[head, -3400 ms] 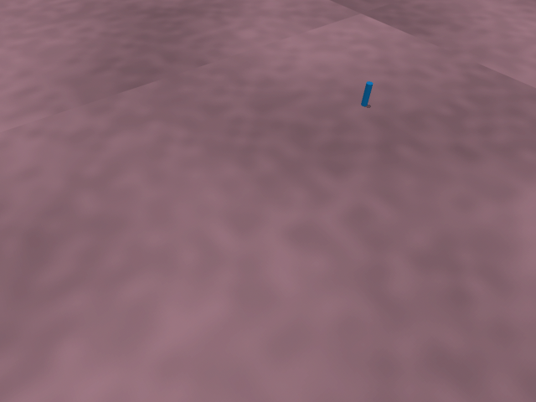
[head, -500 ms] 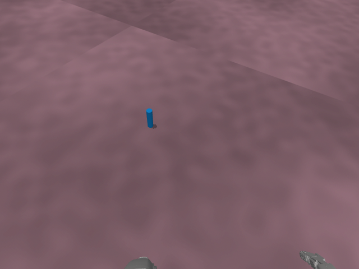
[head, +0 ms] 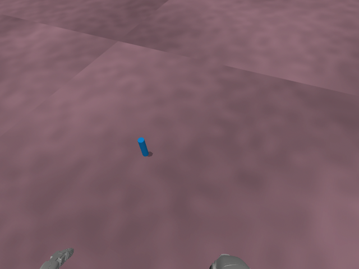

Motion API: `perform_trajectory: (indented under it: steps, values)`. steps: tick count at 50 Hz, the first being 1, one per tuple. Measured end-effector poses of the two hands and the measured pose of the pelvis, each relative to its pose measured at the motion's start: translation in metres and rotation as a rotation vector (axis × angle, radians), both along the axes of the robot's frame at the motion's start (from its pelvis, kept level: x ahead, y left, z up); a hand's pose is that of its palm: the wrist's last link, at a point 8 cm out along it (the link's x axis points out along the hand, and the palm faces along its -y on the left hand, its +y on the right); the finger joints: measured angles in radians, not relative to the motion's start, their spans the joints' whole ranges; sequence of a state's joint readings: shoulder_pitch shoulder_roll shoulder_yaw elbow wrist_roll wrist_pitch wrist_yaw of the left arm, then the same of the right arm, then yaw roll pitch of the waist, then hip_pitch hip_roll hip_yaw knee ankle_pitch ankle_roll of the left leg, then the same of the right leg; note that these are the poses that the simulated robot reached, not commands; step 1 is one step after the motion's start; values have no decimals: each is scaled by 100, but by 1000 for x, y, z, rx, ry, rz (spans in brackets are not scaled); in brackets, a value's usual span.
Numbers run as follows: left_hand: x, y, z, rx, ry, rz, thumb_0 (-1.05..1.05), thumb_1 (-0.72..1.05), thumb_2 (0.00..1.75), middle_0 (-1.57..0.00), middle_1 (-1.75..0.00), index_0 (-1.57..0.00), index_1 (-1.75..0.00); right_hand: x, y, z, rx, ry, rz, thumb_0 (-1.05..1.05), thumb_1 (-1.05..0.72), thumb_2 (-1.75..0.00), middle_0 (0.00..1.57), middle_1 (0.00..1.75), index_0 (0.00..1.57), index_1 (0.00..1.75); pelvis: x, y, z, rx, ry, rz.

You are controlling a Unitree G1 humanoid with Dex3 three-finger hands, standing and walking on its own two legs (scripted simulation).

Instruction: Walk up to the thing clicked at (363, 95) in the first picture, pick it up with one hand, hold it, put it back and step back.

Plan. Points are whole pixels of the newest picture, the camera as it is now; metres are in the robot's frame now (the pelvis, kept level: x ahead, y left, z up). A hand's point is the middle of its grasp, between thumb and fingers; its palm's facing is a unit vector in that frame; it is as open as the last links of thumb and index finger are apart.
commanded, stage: walk up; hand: left
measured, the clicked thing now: (143, 147) +0.90 +0.27 -0.68
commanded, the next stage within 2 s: none
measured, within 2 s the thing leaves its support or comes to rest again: neither
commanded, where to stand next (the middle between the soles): +0.58 +0.06 m, yaw +1 degrees
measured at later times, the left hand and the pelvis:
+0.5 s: hand (63, 253) +0.19 +0.33 -0.15, palm faces +0.06 -0.93 -0.37, open 7.4 cm; pelvis +0.19 +0.04 +0.00, yaw +3 degrees
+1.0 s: hand (87, 172) +0.41 +0.30 -0.11, palm faces +0.02 -0.90 -0.44, open 7.3 cm; pelvis +0.35 +0.02 +0.00, yaw +2 degrees
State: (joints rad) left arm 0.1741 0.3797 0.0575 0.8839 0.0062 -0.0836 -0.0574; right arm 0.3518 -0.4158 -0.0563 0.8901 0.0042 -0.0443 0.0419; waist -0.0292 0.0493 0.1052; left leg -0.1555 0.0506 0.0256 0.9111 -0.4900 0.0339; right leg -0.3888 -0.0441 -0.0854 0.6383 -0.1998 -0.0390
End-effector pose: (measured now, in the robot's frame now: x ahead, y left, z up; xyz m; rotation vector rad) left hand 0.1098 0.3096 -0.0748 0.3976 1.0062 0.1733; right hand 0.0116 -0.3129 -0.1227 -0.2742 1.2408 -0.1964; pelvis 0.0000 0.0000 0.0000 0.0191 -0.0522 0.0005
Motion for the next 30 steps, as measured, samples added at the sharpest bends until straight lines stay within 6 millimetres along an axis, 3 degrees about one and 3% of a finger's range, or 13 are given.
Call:
perform_trajectory:
  steps: [4, 9, 14, 19, 25, 30]
  values:
    - [9, -10, 17, 2, -8, 43, 0, 91, 89, -21, -30, -21, -30, 56, -3, 9, 23, -43, 44, 1, -91, -90, 21, 30, 20, 30, 28, -6, 15, 24, -8, -2]
    - [11, -5, 23, 18, 51, 77, 0, 90, 89, -21, -30, -21, -30, 117, -7, 22, 21, -115, 68, 0, -91, -90, 21, 30, 20, 30, 62, -6, 23, 1, -8, 1]
    - [19, 10, 18, 19, 84, 119, 1, 90, 89, -21, -30, -21, -30, 158, -4, 29, 0, -87, 98, 0, -91, -90, 21, 30, 20, 30, 97, 0, 22, -29, -2, 30]
    - [33, 33, -1, 3, 123, 162, 1, 90, 89, -21, -30, -21, -30, 207, 12, 35, -26, -61, 146, 0, -91, -90, 21, 30, 20, 30, 136, 14, 15, -54, 5, 52]
    - [72, 61, -35, -32, 184, 184, 1, 90, 89, -21, -30, -21, -30, 274, 44, 41, -76, -134, 178, 1, -91, -90, 21, 30, 20, 30, 185, 44, 1, -25, 2, 58]
    - [121, 65, -31, -66, 176, 144, 1, 91, 89, -21, -30, -21, -30, 299, 61, 55, -76, -178, 137, 0, -91, -90, 21, 30, 21, 30, 217, 56, 12, -42, -11, 63]
